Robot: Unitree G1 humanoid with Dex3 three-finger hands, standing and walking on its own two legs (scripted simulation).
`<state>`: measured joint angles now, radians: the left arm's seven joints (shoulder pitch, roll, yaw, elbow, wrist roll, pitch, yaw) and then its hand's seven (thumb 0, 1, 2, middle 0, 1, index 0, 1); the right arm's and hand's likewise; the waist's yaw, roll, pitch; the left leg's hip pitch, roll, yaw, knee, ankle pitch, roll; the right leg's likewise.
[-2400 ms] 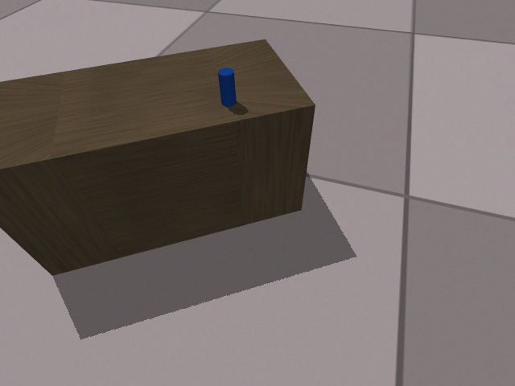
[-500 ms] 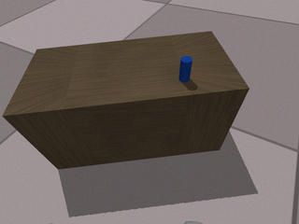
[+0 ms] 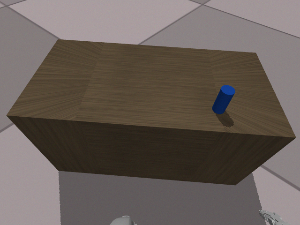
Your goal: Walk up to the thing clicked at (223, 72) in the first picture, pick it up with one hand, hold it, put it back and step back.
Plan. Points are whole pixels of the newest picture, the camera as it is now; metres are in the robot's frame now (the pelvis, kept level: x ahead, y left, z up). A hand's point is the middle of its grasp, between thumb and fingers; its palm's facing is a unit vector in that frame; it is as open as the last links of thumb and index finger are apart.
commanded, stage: walk up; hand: right
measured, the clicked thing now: (222, 100) +0.60 -0.25 -0.09
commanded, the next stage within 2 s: none
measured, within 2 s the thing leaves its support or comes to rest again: neither
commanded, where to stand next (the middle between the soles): +0.19 -0.03 m, yaw -3 degrees
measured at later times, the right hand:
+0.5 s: hand out of the picture +0.16 -0.30 -0.16, palm faces -0.02 +0.95 -0.32, open 7.3 cm
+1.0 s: hand out of the picture +0.16 -0.29 -0.13, palm faces -0.05 +0.92 -0.38, open 7.3 cm
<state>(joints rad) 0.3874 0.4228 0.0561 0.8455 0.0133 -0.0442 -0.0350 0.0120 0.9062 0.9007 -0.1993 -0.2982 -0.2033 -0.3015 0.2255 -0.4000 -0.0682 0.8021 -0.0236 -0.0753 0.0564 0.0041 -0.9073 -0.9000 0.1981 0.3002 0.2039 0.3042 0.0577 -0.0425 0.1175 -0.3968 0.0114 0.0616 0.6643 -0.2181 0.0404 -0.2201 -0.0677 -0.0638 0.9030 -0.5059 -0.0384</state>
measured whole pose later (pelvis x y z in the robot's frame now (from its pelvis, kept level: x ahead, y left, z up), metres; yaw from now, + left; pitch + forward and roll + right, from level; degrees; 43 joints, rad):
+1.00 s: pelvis +0.11 -0.02 +0.02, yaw +0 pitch -3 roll +0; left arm 0.13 0.37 0.02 1.11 0.00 -0.01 -0.02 0.01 0.91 0.90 -0.20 -0.30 -0.20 -0.30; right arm 0.19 -0.36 0.00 1.10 -0.01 -0.02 0.01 0.00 -0.91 -0.90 0.20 0.30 0.20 0.30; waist 0.02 -0.03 0.04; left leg -0.14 0.02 0.01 0.48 -0.29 -0.01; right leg -0.25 -0.04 -0.04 0.45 -0.14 0.02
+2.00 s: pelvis +0.13 -0.03 +0.03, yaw +1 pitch -2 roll +0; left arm 0.06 0.34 0.03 1.14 0.01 -0.01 -0.01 0.01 0.91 0.90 -0.20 -0.30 -0.20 -0.30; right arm 0.12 -0.35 -0.01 1.14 -0.01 -0.01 0.00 0.00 -0.91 -0.90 0.20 0.30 0.20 0.30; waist 0.01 0.01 0.05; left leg -0.05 0.03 0.00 0.33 -0.24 -0.03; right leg -0.18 -0.04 -0.05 0.35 -0.13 0.01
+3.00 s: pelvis +0.14 -0.04 +0.03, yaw +1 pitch -2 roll +0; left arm 0.10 0.35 0.00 1.14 0.01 -0.02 -0.01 0.01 0.91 0.90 -0.20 -0.30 -0.20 -0.30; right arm 0.12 -0.36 -0.01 1.13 -0.01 -0.01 0.01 0.00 -0.91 -0.90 0.20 0.30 0.20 0.30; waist 0.01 0.02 0.05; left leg -0.04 0.05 -0.01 0.31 -0.24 -0.04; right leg -0.18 -0.02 -0.06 0.35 -0.14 -0.01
